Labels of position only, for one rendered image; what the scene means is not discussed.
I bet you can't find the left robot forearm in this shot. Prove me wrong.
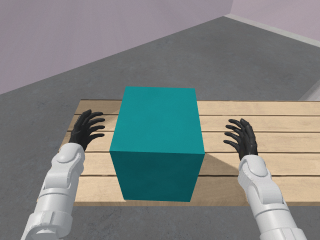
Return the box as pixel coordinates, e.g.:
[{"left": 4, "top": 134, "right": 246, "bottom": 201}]
[{"left": 21, "top": 143, "right": 85, "bottom": 240}]

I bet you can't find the left robot hand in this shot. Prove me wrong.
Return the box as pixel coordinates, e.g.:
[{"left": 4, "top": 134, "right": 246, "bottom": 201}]
[{"left": 68, "top": 109, "right": 105, "bottom": 152}]

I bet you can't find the table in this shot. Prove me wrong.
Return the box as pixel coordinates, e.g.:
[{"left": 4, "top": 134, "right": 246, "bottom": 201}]
[{"left": 36, "top": 99, "right": 320, "bottom": 206}]

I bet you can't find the carton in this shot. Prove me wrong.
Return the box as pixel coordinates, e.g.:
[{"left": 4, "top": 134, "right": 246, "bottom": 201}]
[{"left": 109, "top": 86, "right": 205, "bottom": 202}]

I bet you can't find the right robot hand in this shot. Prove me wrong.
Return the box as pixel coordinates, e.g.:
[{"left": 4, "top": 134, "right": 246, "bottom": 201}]
[{"left": 223, "top": 118, "right": 258, "bottom": 161}]

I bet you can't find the right robot forearm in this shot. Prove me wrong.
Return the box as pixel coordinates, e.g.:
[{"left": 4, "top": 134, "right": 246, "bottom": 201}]
[{"left": 237, "top": 154, "right": 307, "bottom": 240}]

